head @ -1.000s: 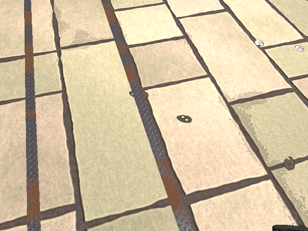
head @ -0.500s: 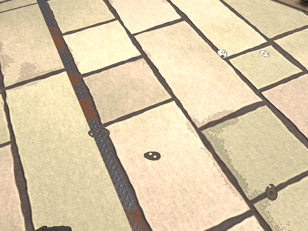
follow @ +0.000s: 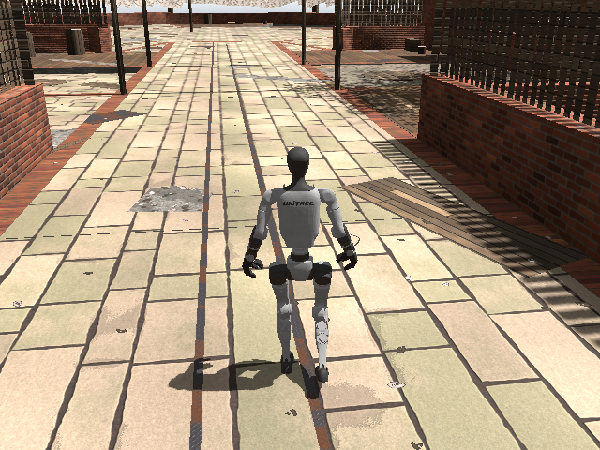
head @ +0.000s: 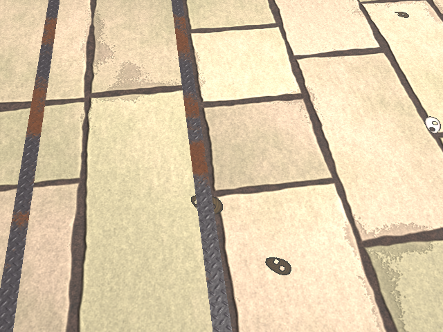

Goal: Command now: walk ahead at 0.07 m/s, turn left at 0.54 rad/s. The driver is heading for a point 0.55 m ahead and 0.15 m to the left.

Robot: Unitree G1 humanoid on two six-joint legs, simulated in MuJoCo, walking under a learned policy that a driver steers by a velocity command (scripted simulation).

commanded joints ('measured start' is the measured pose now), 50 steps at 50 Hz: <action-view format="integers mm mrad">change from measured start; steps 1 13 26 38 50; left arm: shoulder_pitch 16 -6 13 56 -82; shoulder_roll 125 86 117 98 88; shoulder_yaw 32 26 39 48 40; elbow -75 -77 -107 -76 -104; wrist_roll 7 -5 17 7 -5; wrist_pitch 7 3 19 18 -43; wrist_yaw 12 0 31 -5 -30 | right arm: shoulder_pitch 18 5 1 140 106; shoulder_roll -128 -168 -93 -215 -150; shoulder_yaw -38 -61 -47 -86 -36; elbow -80 -112 -119 -117 -78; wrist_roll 16 3 26 19 4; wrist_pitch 8 57 76 81 -5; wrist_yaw -24 -57 -50 -34 -54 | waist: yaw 9 -10 38 0 -38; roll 21 175 -158 130 168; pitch -207 -197 -97 -176 -97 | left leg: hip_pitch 311 182 -212 506 350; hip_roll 277 181 40 230 237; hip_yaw -385 -466 -55 -225 -340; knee -205 -215 548 -195 -343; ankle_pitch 304 -90 -240 335 -265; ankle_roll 204 114 -191 25 131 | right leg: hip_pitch -210 20 338 -27 -177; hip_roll -59 12 -270 -192 -55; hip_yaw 107 92 143 -145 32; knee -8 -526 -880 -404 -457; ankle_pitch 73 221 632 278 346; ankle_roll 10 19 -244 -25 14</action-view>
